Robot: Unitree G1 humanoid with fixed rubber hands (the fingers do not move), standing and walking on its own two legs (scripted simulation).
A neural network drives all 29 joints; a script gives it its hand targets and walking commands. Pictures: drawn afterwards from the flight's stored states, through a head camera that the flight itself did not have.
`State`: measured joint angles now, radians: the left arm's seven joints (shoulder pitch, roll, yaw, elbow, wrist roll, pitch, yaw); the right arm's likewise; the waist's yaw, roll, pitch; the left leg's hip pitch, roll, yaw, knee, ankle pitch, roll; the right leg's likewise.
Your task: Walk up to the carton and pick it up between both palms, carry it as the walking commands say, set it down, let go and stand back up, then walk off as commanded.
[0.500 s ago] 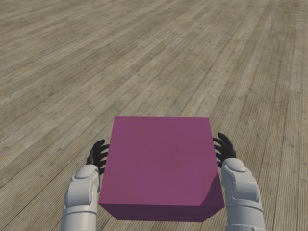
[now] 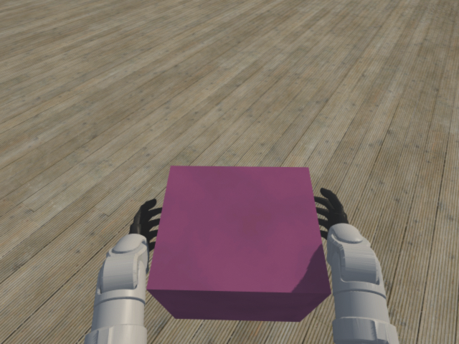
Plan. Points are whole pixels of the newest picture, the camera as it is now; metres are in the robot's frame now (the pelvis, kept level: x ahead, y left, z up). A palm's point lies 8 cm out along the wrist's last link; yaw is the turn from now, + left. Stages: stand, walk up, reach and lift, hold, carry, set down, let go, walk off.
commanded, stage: reach and lift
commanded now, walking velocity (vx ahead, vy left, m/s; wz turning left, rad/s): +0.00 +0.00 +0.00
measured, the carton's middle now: (238, 247) +0.31 +0.01 -0.02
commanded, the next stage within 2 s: hold in 0.62 s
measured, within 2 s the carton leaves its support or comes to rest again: neither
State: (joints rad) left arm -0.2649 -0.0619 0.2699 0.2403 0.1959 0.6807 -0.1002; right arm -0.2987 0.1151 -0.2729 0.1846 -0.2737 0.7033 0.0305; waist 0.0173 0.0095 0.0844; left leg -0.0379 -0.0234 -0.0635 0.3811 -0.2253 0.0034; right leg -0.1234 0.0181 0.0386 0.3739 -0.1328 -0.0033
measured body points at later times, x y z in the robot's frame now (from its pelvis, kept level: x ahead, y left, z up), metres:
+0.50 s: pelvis +0.03 +0.00 +0.00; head +0.00 +0.00 +0.45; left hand +0.29 +0.19 +0.03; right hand +0.31 -0.17 +0.04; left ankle +0.00 +0.12 -0.74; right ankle +0.05 -0.11 -0.74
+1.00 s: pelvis +0.00 +0.01 +0.00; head -0.02 -0.01 +0.45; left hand +0.28 +0.18 +0.03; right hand +0.29 -0.17 +0.04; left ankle +0.00 +0.12 -0.74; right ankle +0.05 -0.11 -0.74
